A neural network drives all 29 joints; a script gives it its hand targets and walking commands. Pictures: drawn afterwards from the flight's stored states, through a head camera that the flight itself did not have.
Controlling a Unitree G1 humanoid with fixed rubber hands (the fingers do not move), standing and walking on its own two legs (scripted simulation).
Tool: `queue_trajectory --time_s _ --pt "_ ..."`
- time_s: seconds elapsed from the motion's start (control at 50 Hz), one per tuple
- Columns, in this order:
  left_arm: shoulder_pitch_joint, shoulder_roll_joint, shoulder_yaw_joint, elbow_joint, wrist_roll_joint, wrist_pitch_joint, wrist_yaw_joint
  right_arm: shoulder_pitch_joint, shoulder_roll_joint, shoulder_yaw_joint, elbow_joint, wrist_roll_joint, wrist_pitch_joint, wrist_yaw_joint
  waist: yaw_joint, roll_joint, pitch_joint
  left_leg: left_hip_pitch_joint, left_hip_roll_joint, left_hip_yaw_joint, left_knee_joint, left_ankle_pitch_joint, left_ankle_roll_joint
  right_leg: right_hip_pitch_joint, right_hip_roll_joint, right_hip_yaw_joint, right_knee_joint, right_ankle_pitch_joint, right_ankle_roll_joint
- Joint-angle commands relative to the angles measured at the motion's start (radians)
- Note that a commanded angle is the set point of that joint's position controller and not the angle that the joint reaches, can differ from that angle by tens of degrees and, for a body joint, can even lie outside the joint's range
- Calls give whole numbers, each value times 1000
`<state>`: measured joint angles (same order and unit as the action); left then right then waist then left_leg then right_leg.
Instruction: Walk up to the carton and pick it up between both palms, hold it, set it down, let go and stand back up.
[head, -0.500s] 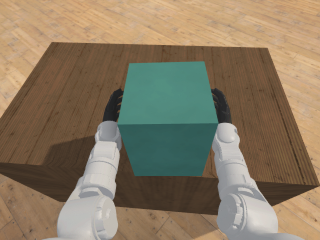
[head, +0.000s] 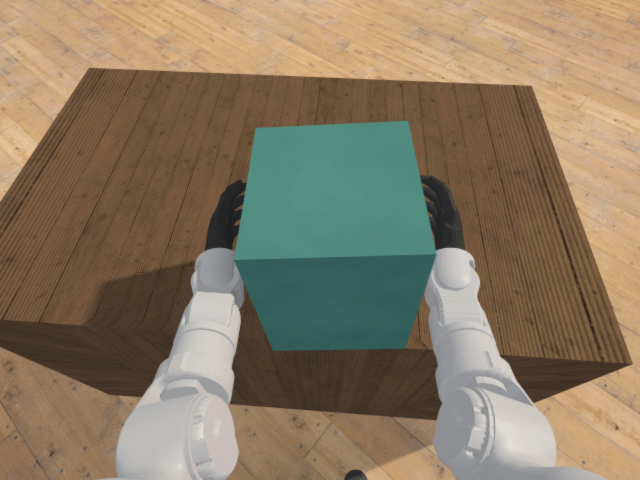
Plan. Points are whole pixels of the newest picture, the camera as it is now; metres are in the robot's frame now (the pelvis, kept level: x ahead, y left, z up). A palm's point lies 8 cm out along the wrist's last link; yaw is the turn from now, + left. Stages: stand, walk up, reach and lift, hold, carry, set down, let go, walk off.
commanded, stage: set down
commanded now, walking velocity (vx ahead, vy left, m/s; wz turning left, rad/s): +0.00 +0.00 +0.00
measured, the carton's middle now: (335, 245) +0.42 -0.06 +0.00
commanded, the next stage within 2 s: none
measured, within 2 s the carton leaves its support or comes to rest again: rests again in 0.32 s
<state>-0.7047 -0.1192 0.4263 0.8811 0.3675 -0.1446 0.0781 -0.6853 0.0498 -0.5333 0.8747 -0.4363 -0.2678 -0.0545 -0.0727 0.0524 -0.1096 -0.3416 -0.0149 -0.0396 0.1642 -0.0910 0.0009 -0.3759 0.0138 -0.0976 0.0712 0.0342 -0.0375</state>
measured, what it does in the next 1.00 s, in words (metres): stands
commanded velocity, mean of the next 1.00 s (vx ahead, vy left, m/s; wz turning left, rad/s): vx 0.00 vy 0.00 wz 0.00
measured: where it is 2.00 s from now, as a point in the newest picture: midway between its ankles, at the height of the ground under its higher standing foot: outside the picture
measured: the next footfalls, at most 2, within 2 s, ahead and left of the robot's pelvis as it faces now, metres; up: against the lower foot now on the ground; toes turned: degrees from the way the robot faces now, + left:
none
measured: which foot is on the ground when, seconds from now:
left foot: down 0.00-1.00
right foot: down 0.00-1.00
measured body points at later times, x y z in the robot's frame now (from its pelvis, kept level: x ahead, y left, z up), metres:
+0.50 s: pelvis -0.01 -0.01 +0.00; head +0.09 -0.04 +0.44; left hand +0.43 +0.08 +0.04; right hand +0.40 -0.21 +0.03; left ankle -0.03 +0.12 -0.75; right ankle +0.02 -0.09 -0.75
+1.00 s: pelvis -0.02 -0.02 +0.00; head +0.09 -0.05 +0.43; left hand +0.43 +0.08 +0.03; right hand +0.40 -0.21 +0.03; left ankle -0.03 +0.12 -0.75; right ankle +0.02 -0.09 -0.75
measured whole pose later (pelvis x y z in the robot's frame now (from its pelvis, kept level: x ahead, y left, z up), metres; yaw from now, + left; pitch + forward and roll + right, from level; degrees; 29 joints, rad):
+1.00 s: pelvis -0.02 -0.02 +0.00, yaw +0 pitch +18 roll +1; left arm -0.80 -0.12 0.58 0.90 0.46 -0.23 -0.02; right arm -0.74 0.16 -0.74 0.74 -0.65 -0.28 -0.01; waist -0.04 0.05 -0.08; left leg -0.43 0.00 -0.05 0.17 -0.05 -0.02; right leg -0.49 0.03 -0.11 0.12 0.04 -0.07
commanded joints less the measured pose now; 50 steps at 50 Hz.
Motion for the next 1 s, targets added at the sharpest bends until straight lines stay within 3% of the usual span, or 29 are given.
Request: queue_trajectory --time_s 0.0,0.08,0.2,0.22,0.28,0.34,0.4,0.46,0.54,0.58,0.6,0.72,0.76,0.86,0.98 --pt "-546 -491 -270 -99 38 -79 -87 -509 495 265 -34 -67 -46 119 -16 -7 -684 80 6 -18 21 257 -36 536 -3 23 154 394 45" --pt "-493 -472 -208 -45 59 -52 -99 -484 479 228 -23 -92 -12 127 -18 -50 -551 50 8 -19 9 178 -26 542 -5 21 149 324 51" --pt "-534 -460 -213 -57 67 -71 -102 -510 490 211 -64 -123 -38 128 -29 -63 -637 25 3 -14 4 186 -17 554 -9 24 163 389 57" --pt "-512 -459 -192 -18 84 -69 -106 -496 500 209 -39 -122 -31 127 -16 -65 -603 -10 1 -6 -7 174 -9 575 -12 30 169 398 61" --pt "-493 -442 -157 9 84 -75 -120 -499 511 221 -57 -139 -40 120 -15 -125 -582 -75 -6 -3 -9 173 11 648 -19 41 186 460 73" --pt "-509 -460 -174 -2 82 -90 -122 -502 524 224 -40 -135 -55 117 -12 -102 -611 -98 -6 -9 -26 164 14 665 -25 47 199 483 71" --pt "-493 -422 -142 36 87 -91 -128 -479 509 194 -14 -155 -45 116 -4 -109 -561 -97 -3 -2 -35 111 21 625 -23 42 188 375 68" --pt "-492 -400 -122 20 101 -88 -130 -477 490 153 -32 -168 -30 117 -8 -80 -558 -73 1 3 -27 79 10 565 -22 36 171 289 66" --pt "-485 -378 -74 67 112 -91 -132 -472 506 125 -35 -210 -22 119 4 -99 -544 -109 1 5 -28 39 24 549 -28 39 165 226 78" --pt "-496 -373 -82 46 113 -85 -133 -485 494 90 -48 -225 -16 123 -1 -77 -541 -100 3 9 -28 22 16 528 -24 34 159 177 67" --pt "-496 -350 -79 49 108 -85 -134 -485 492 90 -69 -231 -15 123 0 -103 -564 -98 1 2 -22 15 21 520 -29 39 159 169 74" --pt "-481 -349 -52 40 134 -82 -132 -447 495 45 -32 -248 -8 125 -1 -51 -530 -98 -3 7 -17 29 6 473 -27 32 154 149 68" --pt "-458 -333 -41 47 127 -77 -138 -449 477 55 -76 -247 -4 122 1 -86 -517 -109 2 6 -15 21 18 507 -30 36 158 160 70" --pt "-453 -298 -11 35 134 -84 -145 -439 464 46 -87 -252 -9 123 31 -88 -553 -144 -4 14 -35 14 33 533 -40 48 161 151 81" --pt "-470 -245 -17 36 113 -92 -136 -444 412 14 -88 -251 0 113 9 -78 -547 -116 1 20 -28 5 24 479 -35 47 151 126 79"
